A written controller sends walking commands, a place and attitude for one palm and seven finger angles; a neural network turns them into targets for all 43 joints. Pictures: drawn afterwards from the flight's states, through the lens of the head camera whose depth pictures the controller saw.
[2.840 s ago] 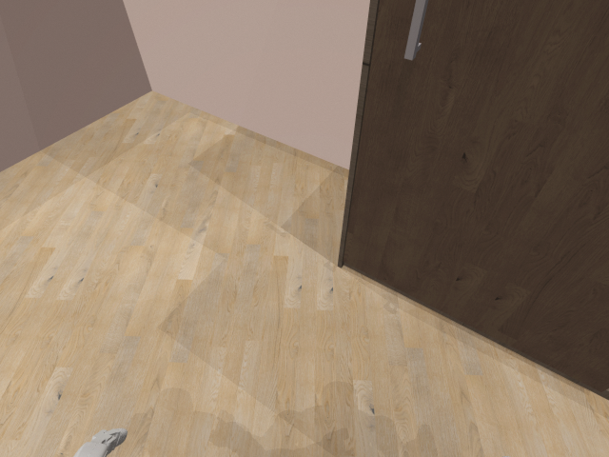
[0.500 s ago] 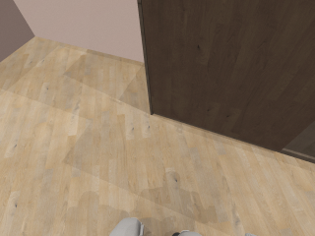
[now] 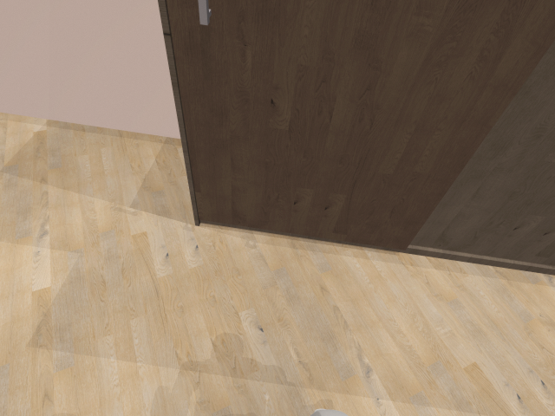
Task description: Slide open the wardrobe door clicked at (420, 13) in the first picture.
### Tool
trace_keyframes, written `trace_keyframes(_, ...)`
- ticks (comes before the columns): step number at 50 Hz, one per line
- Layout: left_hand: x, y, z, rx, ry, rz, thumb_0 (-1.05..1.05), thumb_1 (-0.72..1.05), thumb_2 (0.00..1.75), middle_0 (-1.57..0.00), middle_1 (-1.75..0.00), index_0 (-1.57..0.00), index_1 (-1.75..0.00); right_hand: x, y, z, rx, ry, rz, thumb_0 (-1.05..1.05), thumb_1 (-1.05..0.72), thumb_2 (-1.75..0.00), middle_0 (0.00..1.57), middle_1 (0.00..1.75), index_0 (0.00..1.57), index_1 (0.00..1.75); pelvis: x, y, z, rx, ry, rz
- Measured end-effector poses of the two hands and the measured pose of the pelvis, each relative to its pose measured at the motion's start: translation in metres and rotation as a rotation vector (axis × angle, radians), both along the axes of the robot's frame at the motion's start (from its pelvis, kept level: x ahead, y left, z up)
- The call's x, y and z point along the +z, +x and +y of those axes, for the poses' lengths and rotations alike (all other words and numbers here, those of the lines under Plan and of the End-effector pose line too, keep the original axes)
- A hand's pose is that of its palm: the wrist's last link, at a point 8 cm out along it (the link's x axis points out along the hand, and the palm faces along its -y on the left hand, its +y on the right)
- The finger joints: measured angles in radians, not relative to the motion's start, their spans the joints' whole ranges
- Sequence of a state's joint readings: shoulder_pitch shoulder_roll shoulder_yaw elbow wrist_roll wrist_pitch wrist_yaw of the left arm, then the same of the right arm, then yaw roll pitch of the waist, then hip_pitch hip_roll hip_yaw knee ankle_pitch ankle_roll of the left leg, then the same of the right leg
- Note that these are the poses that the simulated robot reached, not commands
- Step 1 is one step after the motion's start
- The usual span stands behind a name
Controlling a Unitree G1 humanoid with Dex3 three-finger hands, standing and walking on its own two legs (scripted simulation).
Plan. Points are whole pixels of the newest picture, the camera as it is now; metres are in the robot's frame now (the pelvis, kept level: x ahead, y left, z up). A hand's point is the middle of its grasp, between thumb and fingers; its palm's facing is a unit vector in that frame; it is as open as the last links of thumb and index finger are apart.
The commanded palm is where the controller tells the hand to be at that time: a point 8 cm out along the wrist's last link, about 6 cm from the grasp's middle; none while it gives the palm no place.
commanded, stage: take the last steps up to it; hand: left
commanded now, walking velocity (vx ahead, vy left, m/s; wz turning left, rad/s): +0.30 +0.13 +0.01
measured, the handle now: out of the picture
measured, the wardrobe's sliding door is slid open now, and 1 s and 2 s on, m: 0.00 0.00 0.00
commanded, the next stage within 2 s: come to a stop and stand still in 1.20 s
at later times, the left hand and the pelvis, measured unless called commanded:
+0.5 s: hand out of the picture +0.04 +0.20 -0.17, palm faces +0.05 -0.97 -0.23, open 7.3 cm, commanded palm none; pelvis +0.09 +0.01 -0.01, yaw +0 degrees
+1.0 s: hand (127, 293) +0.34 +0.31 -0.17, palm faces +0.05 -0.98 -0.18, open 7.4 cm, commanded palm none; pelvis +0.27 +0.13 +0.00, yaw +0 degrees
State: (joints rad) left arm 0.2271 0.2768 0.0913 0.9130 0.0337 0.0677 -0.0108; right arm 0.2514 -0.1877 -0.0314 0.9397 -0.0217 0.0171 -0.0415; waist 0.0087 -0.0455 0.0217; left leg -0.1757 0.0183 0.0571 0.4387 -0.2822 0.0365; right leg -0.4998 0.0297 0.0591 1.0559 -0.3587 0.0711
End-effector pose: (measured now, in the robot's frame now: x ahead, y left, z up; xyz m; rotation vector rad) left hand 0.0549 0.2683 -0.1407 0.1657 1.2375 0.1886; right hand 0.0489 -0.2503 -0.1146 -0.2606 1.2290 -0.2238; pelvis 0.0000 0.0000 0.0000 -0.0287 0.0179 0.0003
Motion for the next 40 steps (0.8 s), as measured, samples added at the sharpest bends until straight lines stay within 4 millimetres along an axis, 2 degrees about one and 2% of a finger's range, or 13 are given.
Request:
trace_keyframes(4, -0.002, 0.012, -0.015, -0.071, -0.010, 0.033, 0.01, 0.91, 0.90, -0.19, -0.30, -0.19, -0.30, -0.010, -0.032, 0.004, -0.066, 0.034, 0.042, 0.00, -0.90, -0.90, 0.20, 0.30, 0.20, 0.30, -0.002, 0.000, -0.002, -0.033, -0.002, -0.006)
trace_keyframes(11, -0.003, 0.043, -0.060, -0.139, -0.025, -0.041, 0.01, 0.91, 0.90, -0.19, -0.30, -0.19, -0.30, -0.042, -0.096, 0.001, -0.161, 0.123, 0.207, 0.00, -0.91, -0.90, 0.20, 0.30, 0.20, 0.30, -0.014, 0.011, -0.017, -0.047, 0.012, -0.015)
trace_keyframes(13, 0.002, 0.042, -0.067, -0.114, -0.033, -0.060, 0.01, 0.91, 0.90, -0.20, -0.30, -0.20, -0.30, -0.042, -0.101, 0.002, -0.154, 0.141, 0.257, 0.00, -0.91, -0.90, 0.20, 0.30, 0.20, 0.30, -0.011, 0.019, -0.018, -0.034, 0.016, -0.020)
trace_keyframes(15, 0.008, 0.037, -0.061, -0.064, -0.009, -0.067, 0.00, 0.93, 0.89, -0.20, -0.30, -0.20, -0.30, -0.039, -0.094, 0.002, -0.147, 0.153, 0.273, 0.00, -0.91, -0.90, 0.20, 0.30, 0.20, 0.30, -0.007, 0.029, -0.018, -0.036, 0.027, -0.024)
trace_keyframes(18, 0.010, 0.023, -0.049, -0.039, 0.011, -0.012, 0.00, 0.94, 0.89, -0.20, -0.30, -0.20, -0.30, -0.036, -0.070, 0.002, -0.135, 0.158, 0.247, 0.01, -0.91, -0.90, 0.20, 0.30, 0.20, 0.30, -0.002, 0.044, -0.014, -0.026, 0.035, -0.030)
trace_keyframes(22, 0.006, -0.001, -0.036, 0.002, 0.008, 0.099, 0.00, 0.93, 0.90, -0.20, -0.30, -0.20, -0.30, -0.035, -0.020, 0.008, -0.106, 0.154, 0.192, 0.01, -0.91, -0.90, 0.20, 0.30, 0.20, 0.30, -0.003, 0.066, -0.002, -0.010, 0.032, -0.034)
trace_keyframes(27, -0.007, -0.023, -0.017, 0.062, -0.029, 0.254, 0.00, 0.92, 0.90, -0.20, -0.30, -0.20, -0.30, -0.036, 0.066, 0.031, -0.040, 0.139, 0.110, 0.00, -0.91, -0.90, 0.20, 0.29, 0.20, 0.30, -0.012, 0.102, 0.026, 0.008, 0.020, -0.023)
trace_keyframes(31, -0.028, -0.019, 0.009, 0.102, -0.067, 0.354, 0.01, 0.91, 0.90, -0.20, -0.30, -0.20, -0.30, -0.041, 0.145, 0.061, 0.036, 0.102, 0.030, 0.00, -0.91, -0.90, 0.20, 0.29, 0.20, 0.30, -0.030, 0.141, 0.059, 0.017, 0.008, -0.009)
trace_keyframes(33, -0.039, -0.006, 0.025, 0.111, -0.081, 0.384, 0.01, 0.91, 0.90, -0.20, -0.30, -0.20, -0.30, -0.043, 0.176, 0.077, 0.063, 0.074, -0.015, 0.00, -0.91, -0.90, 0.20, 0.29, 0.20, 0.30, -0.038, 0.155, 0.074, 0.028, 0.018, -0.013)
trace_keyframes(35, -0.041, 0.019, 0.041, 0.108, -0.081, 0.369, 0.01, 0.91, 0.90, -0.20, -0.30, -0.20, -0.30, -0.040, 0.195, 0.092, 0.066, 0.064, -0.041, 0.00, -0.91, -0.90, 0.20, 0.29, 0.20, 0.30, -0.036, 0.166, 0.086, 0.021, 0.013, -0.021)
trace_keyframes(40, -0.027, 0.118, 0.074, 0.057, -0.056, 0.186, 0.01, 0.91, 0.90, -0.20, -0.30, -0.19, -0.30, -0.026, 0.212, 0.125, 0.030, 0.083, -0.045, 0.00, -0.91, -0.90, 0.20, 0.30, 0.20, 0.30, -0.016, 0.196, 0.106, 0.007, 0.027, -0.032)
